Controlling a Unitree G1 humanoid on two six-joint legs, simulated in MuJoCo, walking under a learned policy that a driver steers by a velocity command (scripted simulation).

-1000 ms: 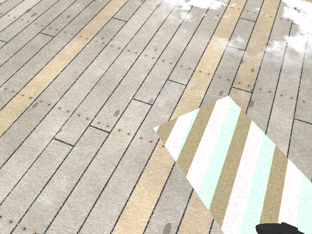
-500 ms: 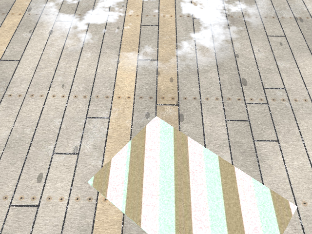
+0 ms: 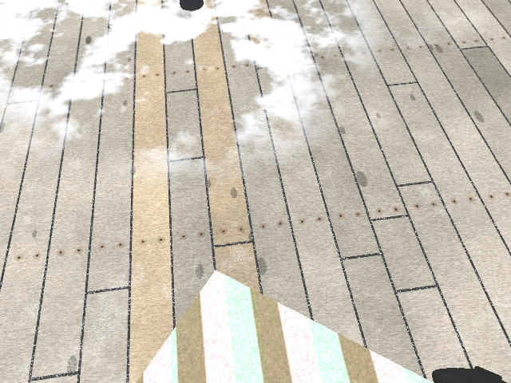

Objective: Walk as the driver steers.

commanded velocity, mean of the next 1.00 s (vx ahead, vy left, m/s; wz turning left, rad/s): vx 0.50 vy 0.00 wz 0.06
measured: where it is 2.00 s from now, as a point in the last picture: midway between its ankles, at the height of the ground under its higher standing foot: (257, 201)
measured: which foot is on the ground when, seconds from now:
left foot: up 0.00-0.06, down 0.08-0.60, up 0.62-1.00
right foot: down 0.00-0.10, up 0.12-0.56, down 0.58-1.00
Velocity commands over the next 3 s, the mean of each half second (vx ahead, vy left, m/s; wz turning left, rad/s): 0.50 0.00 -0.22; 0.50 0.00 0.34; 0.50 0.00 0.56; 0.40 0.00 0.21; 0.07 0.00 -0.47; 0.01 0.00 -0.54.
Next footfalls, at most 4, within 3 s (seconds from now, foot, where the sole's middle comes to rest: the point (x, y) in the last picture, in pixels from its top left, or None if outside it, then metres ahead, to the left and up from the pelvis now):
0.08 left None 0.22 0.13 -0.77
0.58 right None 0.44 -0.11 -0.77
1.10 left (264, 289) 0.71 0.10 -0.77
1.64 right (290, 195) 1.05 0.04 -0.78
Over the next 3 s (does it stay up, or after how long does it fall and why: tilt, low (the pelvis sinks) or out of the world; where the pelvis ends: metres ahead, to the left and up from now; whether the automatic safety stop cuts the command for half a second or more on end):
stays up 1.01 0.15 0.00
